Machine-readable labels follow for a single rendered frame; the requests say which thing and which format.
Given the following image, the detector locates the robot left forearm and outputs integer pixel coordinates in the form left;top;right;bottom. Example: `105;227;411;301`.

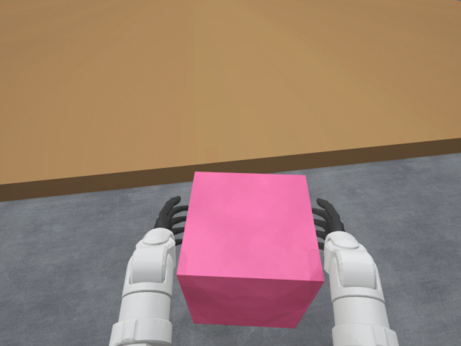
109;228;176;346

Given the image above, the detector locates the left robot hand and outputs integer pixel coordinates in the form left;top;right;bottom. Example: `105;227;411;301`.
153;196;189;246

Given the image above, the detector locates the right robot hand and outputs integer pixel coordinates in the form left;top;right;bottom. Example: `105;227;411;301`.
311;198;345;251

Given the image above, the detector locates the carton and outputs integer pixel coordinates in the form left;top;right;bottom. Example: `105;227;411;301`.
176;172;325;329

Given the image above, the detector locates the robot right forearm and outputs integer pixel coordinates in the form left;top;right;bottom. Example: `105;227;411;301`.
324;231;399;346

